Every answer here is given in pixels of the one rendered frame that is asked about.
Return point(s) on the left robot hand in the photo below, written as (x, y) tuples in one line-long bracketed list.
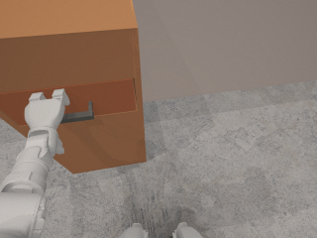
[(42, 112)]

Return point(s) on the left robot forearm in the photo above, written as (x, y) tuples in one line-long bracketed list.
[(33, 164)]

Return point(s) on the cabinet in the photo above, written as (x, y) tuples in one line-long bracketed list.
[(51, 43)]

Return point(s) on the robot left shin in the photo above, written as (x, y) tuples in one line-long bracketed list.
[(137, 225)]

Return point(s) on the left robot upper arm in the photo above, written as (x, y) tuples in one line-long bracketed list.
[(22, 214)]

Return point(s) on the drawer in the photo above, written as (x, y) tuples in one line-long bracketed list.
[(108, 97)]

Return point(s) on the handle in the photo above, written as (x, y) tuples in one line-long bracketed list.
[(79, 116)]

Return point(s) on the robot right thigh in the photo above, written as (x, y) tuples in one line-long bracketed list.
[(185, 232)]

